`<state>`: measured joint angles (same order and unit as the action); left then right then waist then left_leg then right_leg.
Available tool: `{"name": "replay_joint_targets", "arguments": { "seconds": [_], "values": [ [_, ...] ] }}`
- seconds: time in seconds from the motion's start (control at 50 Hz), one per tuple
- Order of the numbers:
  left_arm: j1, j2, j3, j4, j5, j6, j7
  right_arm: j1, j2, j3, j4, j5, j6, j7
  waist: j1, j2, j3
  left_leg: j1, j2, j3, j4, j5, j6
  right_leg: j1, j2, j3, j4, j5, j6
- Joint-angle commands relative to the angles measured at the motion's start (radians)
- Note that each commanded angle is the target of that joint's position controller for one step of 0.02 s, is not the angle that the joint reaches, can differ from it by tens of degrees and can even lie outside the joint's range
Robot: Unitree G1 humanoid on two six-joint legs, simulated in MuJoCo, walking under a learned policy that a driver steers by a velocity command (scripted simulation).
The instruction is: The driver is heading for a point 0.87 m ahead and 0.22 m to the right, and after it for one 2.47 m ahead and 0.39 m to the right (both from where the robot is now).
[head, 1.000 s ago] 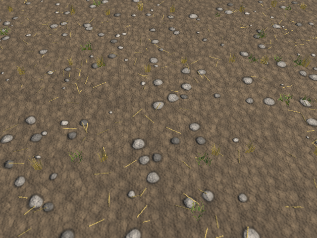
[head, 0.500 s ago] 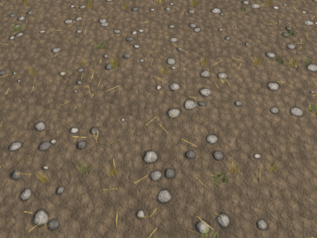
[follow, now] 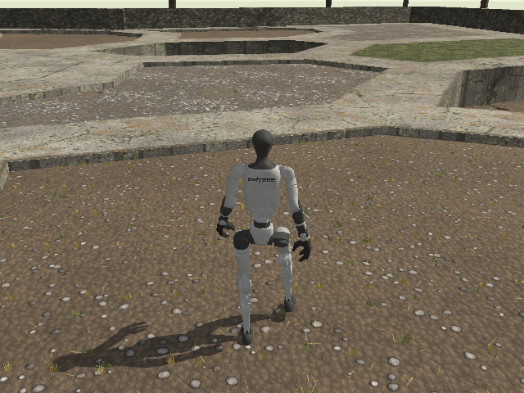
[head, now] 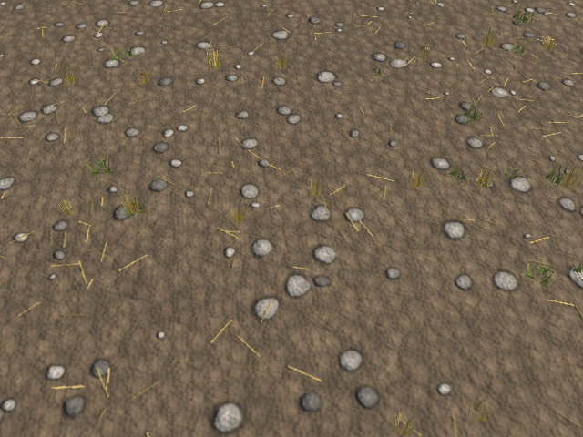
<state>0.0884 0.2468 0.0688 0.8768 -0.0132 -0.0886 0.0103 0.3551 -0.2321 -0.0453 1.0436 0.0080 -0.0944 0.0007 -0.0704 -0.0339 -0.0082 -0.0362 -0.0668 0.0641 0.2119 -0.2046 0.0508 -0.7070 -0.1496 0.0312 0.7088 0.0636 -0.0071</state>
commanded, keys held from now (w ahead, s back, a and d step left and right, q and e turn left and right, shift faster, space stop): w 0.54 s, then w+e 0.46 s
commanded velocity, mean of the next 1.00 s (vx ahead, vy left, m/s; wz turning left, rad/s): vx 0.50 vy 0.00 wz -0.15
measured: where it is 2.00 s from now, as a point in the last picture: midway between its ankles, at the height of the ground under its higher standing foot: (340, 287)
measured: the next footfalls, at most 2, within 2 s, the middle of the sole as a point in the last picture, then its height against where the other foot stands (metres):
right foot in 0.16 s outside the picture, level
left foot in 0.70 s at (249, 403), level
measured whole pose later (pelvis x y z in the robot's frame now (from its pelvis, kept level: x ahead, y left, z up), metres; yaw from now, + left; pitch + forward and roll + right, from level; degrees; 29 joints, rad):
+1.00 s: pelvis +0.57 -0.01 +0.00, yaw -11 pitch +1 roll +2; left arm 0.18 0.28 0.10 0.87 -0.03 -0.04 0.01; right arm 0.29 -0.24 -0.08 1.00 -0.02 -0.11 -0.01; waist -0.05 -0.05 0.01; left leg -0.10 -0.02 0.19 0.28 -0.20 0.04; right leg -0.70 -0.13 0.07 1.03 -0.13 -0.04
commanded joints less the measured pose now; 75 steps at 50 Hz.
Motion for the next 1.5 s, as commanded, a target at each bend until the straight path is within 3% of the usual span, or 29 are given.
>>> {"name": "replay_joint_targets", "arguments": {
  "seconds": [0.02, 0.12, 0.16, 0.18, 0.2, 0.22, 0.26, 0.28, 0.38, 0.6, 0.66, 0.7, 0.72, 0.74, 0.76, 0.78, 0.8, 0.86, 0.94, 1.14, 1.2, 1.24, 1.26, 1.28, 1.3, 1.32, 1.36, 1.42, 1.5],
  "values": [
    [-0.118, 0.033, -0.007, -0.076, -0.008, -0.013, -0.020, 0.024, -0.168, -0.031, -0.038, 0.011, -0.003, -0.009, -0.005, 0.076, 0.091, -0.059, 0.273, -0.126, -0.082, 0.136, 0.154, 0.048, 0.037, -0.036, -0.114, 0.032, 0.003],
    [-0.071, 0.094, 0.008, -0.095, -0.012, -0.027, -0.045, 0.025, -0.194, -0.045, -0.032, 0.014, 0.025, -0.012, 0.060, 0.113, 0.050, 0.084, 0.333, -0.138, 0.083, 0.368, 0.114, 0.176, 0.090, -0.058, -0.210, -0.145, -0.061],
    [0.256, 0.199, 0.056, -0.005, -0.001, -0.030, -0.035, 0.003, -0.145, -0.025, -0.057, 0.000, 0.032, -0.011, 0.202, 0.063, -0.171, -0.073, 0.231, -0.046, 0.503, 0.493, 0.057, 0.646, 0.060, -0.014, -0.188, -0.122, -0.137],
    [0.391, 0.313, 0.084, 0.027, 0.016, -0.024, -0.033, 0.119, -0.029, 0.011, -0.075, -0.005, 0.014, -0.001, 0.175, -0.180, -0.334, -0.493, 0.066, 0.006, 0.924, 0.109, -0.020, 1.066, -0.204, 0.441, -0.240, -0.260, -0.299],
    [0.409, 0.241, 0.061, 0.029, 0.012, -0.023, -0.037, 0.100, -0.054, 0.009, -0.064, 0.008, -0.015, 0.004, 0.186, -0.225, -0.405, -0.650, 0.017, -0.147, 1.085, -0.352, -0.016, 1.130, -0.263, 0.722, -0.403, -0.341, -0.333],
    [0.322, 0.179, 0.039, 0.017, 0.005, -0.026, -0.036, 0.005, -0.147, -0.016, -0.090, 0.036, -0.032, 0.008, 0.176, -0.162, -0.260, -0.747, 0.082, -0.174, 1.155, -0.307, 0.008, 1.024, -0.227, 0.581, -0.405, -0.349, -0.272],
    [0.162, 0.112, 0.015, -0.017, 0.013, -0.024, -0.037, -0.099, -0.144, -0.021, -0.111, 0.026, -0.033, -0.002, 0.121, -0.031, -0.092, -0.701, 0.176, -0.129, 1.060, -0.142, 0.017, 0.727, -0.149, 0.325, -0.451, -0.183, -0.224],
    [0.128, 0.087, 0.008, -0.018, 0.021, -0.028, -0.040, -0.088, -0.132, -0.028, -0.108, 0.017, -0.018, -0.007, 0.084, -0.044, -0.059, -0.634, 0.208, -0.135, 0.997, -0.093, 0.016, 0.629, -0.114, 0.251, -0.485, -0.142, -0.207],
    [0.185, 0.122, 0.017, 0.024, 0.020, -0.035, -0.027, -0.125, -0.086, -0.029, -0.123, 0.003, 0.022, -0.011, 0.054, -0.022, 0.009, -0.649, 0.226, -0.120, 0.809, 0.055, -0.018, 0.549, -0.083, 0.124, -0.580, -0.024, -0.228],
    [0.346, 0.141, 0.025, 0.102, -0.006, -0.001, 0.002, -0.458, -0.073, -0.016, -0.235, 0.011, -0.003, 0.028, 0.136, -0.026, 0.110, -0.658, 0.156, -0.085, 0.327, 0.254, -0.017, 0.718, -0.098, 0.053, -0.542, -0.048, -0.186],
    [0.311, 0.167, 0.037, 0.096, -0.010, 0.013, 0.008, -0.393, -0.117, -0.031, -0.231, 0.013, -0.021, 0.036, 0.080, -0.053, 0.067, -0.512, 0.120, -0.073, 0.281, 0.155, 0.004, 0.743, -0.117, 0.090, -0.448, 0.074, -0.163],
    [0.273, 0.137, 0.025, 0.077, -0.003, 0.018, 0.007, -0.122, -0.198, -0.073, -0.155, 0.007, -0.028, 0.023, -0.050, -0.040, -0.104, -0.106, 0.104, -0.057, 0.289, 0.155, 0.049, 0.629, -0.024, 0.036, -0.143, 0.242, -0.112],
    [0.289, 0.084, 0.004, 0.047, 0.020, 0.018, 0.006, 0.057, -0.282, -0.093, -0.130, -0.009, -0.025, 0.011, -0.092, 0.105, -0.278, 0.205, 0.319, -0.292, 0.308, 0.131, 0.106, 0.414, 0.066, -0.023, 0.196, -0.081, -0.069],
    [0.426, -0.036, -0.023, 0.048, -0.007, -0.002, 0.000, 0.079, -0.311, -0.095, -0.112, -0.016, -0.019, 0.019, -0.012, 0.385, -0.394, 0.457, 0.506, -0.739, 0.153, -0.061, 0.241, 0.072, 0.209, 0.020, 0.491, -0.655, -0.025],
    [0.361, 0.088, 0.004, 0.058, -0.031, -0.014, 0.001, 0.041, -0.205, -0.068, -0.128, -0.007, -0.020, 0.019, -0.039, 0.262, -0.315, 0.382, 0.468, -0.726, 0.098, -0.163, 0.200, -0.018, 0.151, 0.120, 0.606, -0.644, -0.034],
    [0.272, 0.129, 0.017, 0.030, -0.041, -0.018, 0.002, -0.037, -0.153, -0.053, -0.143, -0.002, -0.022, 0.014, -0.031, 0.202, -0.184, 0.251, 0.445, -0.562, 0.087, -0.142, 0.152, -0.068, 0.105, 0.095, 0.618, -0.549, -0.047],
    [0.233, 0.120, 0.019, 0.023, -0.035, -0.014, 0.009, -0.110, -0.130, -0.044, -0.153, -0.006, -0.024, 0.015, 0.001, 0.116, -0.114, 0.105, 0.414, -0.453, 0.057, -0.060, 0.130, -0.024, 0.055, 0.078, 0.587, -0.455, -0.047],
    [0.249, 0.066, 0.030, 0.018, -0.026, 0.022, 0.008, -0.179, -0.083, -0.036, -0.140, -0.025, -0.029, 0.014, 0.070, 0.146, -0.030, -0.105, 0.346, -0.238, -0.036, 0.057, 0.112, 0.096, -0.006, 0.079, 0.495, -0.343, -0.050],
    [0.178, 0.049, 0.032, -0.027, -0.016, 0.051, 0.005, -0.152, -0.128, -0.051, -0.119, -0.025, -0.033, -0.007, 0.079, 0.093, 0.029, -0.122, 0.348, -0.093, -0.085, 0.183, 0.129, 0.005, -0.018, 0.083, 0.398, -0.226, -0.032],
    [-0.110, 0.028, 0.006, -0.160, -0.009, 0.044, -0.057, -0.036, -0.189, -0.070, -0.104, -0.002, 0.011, -0.028, -0.005, 0.068, 0.116, 0.090, 0.366, 0.130, -0.041, 0.329, 0.091, -0.036, 0.033, -0.069, -0.023, -0.083, -0.052],
    [-0.076, 0.071, 0.024, -0.187, -0.012, 0.049, -0.071, -0.061, -0.228, -0.081, -0.119, 0.011, 0.031, -0.030, 0.048, 0.116, 0.062, 0.148, 0.379, 0.172, 0.112, 0.726, 0.062, 0.098, 0.109, -0.143, -0.049, -0.225, -0.101],
    [0.147, 0.150, 0.068, -0.143, -0.015, 0.049, -0.067, -0.105, -0.247, -0.084, -0.136, 0.019, 0.049, -0.034, 0.183, 0.123, -0.053, 0.097, 0.338, 0.203, 0.439, 0.938, 0.022, 0.395, 0.203, -0.183, -0.128, -0.215, -0.155],
    [0.291, 0.232, 0.104, -0.108, -0.007, 0.053, -0.045, -0.105, -0.233, -0.077, -0.154, 0.010, 0.045, -0.036, 0.244, 0.050, -0.137, -0.108, 0.292, 0.202, 0.728, 0.705, -0.039, 0.681, 0.165, -0.061, -0.182, -0.080, -0.199],
    [0.263, 0.358, 0.121, -0.114, 0.003, 0.052, -0.033, -0.014, -0.072, -0.032, -0.212, -0.036, 0.019, -0.025, 0.109, -0.241, -0.214, -0.578, 0.081, 0.149, 1.122, -0.320, -0.117, 1.030, -0.119, 0.458, -0.199, 0.103, -0.376],
    [0.294, 0.306, 0.098, -0.157, 0.016, 0.041, -0.038, -0.062, -0.131, -0.032, -0.221, -0.003, -0.022, -0.011, 0.160, -0.122, -0.407, -0.655, 0.032, -0.107, 1.261, -0.467, -0.111, 1.099, -0.226, 0.727, -0.317, 0.184, -0.456],
    [0.259, 0.247, 0.079, -0.160, 0.023, 0.031, -0.043, -0.167, -0.164, -0.043, -0.252, 0.033, -0.036, -0.007, 0.176, -0.048, -0.316, -0.714, 0.081, -0.145, 1.258, -0.386, -0.087, 1.039, -0.191, 0.564, -0.319, 0.327, -0.402],
    [0.131, 0.174, 0.061, -0.178, -0.004, 0.025, -0.038, -0.181, -0.163, -0.046, -0.237, 0.001, -0.031, -0.024, 0.102, 0.042, -0.135, -0.672, 0.156, -0.134, 1.099, -0.248, -0.077, 0.748, -0.097, 0.336, -0.327, 0.351, -0.319],
    [0.060, 0.144, 0.045, -0.200, 0.022, 0.025, -0.028, -0.107, -0.162, -0.058, -0.222, -0.004, 0.023, -0.029, 0.025, 0.024, -0.116, -0.512, 0.181, -0.123, 0.990, -0.182, -0.086, 0.524, -0.066, 0.219, -0.378, 0.453, -0.296],
    [0.071, 0.113, 0.024, -0.158, 0.027, 0.019, -0.010, -0.125, -0.104, -0.037, -0.212, -0.013, 0.045, -0.030, 0.026, -0.021, -0.126, -0.471, 0.188, -0.107, 0.748, 0.005, -0.101, 0.493, -0.018, 0.066, -0.399, 0.501, -0.249]
  ]
}}
Velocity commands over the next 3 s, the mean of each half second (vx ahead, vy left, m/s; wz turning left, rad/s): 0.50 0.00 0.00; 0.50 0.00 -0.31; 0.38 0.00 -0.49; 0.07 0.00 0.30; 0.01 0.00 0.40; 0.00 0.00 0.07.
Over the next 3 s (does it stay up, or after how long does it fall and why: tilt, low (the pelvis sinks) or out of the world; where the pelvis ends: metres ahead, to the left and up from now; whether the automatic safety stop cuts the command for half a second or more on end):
stays up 0.91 -0.15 -0.01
